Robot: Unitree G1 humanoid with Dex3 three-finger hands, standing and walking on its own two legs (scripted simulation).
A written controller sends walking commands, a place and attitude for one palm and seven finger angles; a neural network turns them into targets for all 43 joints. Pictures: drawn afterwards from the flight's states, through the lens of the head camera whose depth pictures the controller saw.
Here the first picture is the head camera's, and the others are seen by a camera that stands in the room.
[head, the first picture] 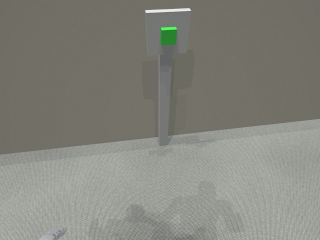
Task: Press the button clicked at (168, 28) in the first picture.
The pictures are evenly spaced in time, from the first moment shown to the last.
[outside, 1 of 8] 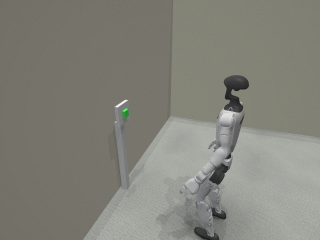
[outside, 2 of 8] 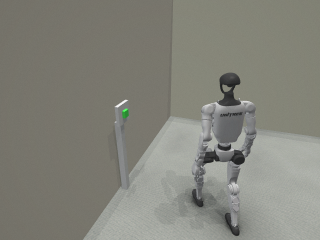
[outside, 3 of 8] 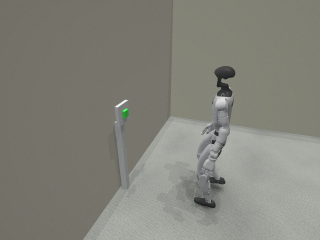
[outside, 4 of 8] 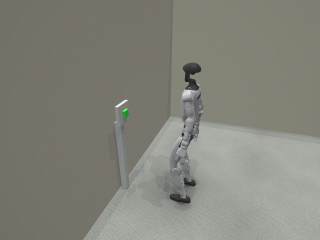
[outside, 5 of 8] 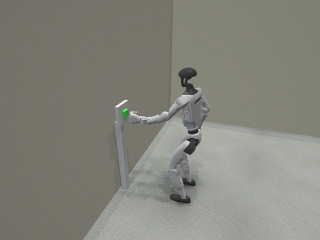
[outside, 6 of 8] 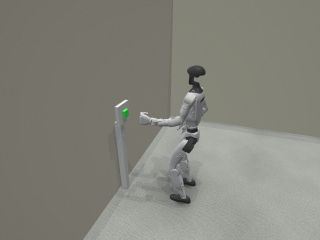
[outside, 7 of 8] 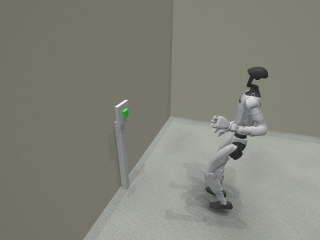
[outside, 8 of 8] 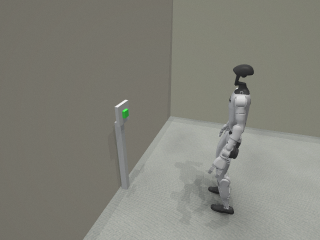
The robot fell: no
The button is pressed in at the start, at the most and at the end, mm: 0 11 0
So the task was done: yes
